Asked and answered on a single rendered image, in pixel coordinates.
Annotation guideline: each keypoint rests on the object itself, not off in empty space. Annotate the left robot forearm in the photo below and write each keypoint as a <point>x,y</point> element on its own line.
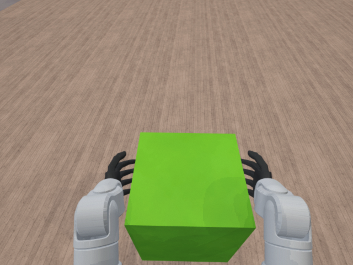
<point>96,225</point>

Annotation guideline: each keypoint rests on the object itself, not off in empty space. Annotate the right robot forearm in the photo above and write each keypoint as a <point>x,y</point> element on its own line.
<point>287,224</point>

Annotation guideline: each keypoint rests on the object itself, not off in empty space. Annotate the robot left hand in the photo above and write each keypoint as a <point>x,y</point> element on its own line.
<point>114,170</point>

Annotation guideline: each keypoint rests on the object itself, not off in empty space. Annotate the carton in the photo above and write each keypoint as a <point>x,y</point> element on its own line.
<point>188,199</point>

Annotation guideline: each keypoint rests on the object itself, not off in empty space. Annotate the robot right hand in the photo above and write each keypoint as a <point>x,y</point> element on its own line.
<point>260,170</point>

